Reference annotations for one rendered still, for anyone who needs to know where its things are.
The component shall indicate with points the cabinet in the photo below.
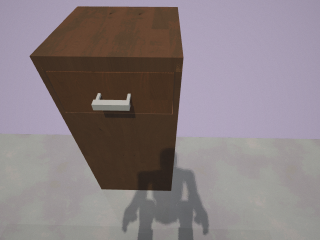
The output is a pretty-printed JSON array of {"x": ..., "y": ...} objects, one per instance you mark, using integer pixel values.
[{"x": 125, "y": 151}]

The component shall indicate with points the drawer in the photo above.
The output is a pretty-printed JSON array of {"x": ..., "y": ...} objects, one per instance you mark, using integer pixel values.
[{"x": 151, "y": 91}]

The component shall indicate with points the handle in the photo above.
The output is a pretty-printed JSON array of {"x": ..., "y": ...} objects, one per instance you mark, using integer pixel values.
[{"x": 111, "y": 105}]

